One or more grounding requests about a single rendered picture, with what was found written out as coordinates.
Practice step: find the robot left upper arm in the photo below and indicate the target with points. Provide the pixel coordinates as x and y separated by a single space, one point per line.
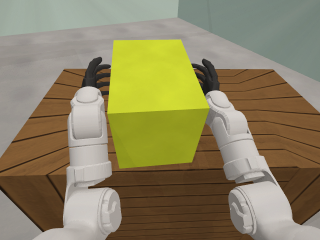
90 214

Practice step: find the left robot hand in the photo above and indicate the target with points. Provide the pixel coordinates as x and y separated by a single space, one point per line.
91 77

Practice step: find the right robot hand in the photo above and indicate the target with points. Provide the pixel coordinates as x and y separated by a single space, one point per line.
210 77

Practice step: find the right robot forearm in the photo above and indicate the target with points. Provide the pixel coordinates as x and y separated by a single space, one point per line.
241 158

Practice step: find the carton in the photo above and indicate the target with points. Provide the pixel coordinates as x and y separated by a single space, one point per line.
156 107

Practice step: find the left robot forearm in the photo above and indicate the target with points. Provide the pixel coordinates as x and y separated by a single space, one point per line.
88 137

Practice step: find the pedestal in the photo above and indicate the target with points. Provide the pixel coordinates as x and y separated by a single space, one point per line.
182 201

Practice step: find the robot right upper arm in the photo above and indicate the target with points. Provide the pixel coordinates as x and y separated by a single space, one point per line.
262 211

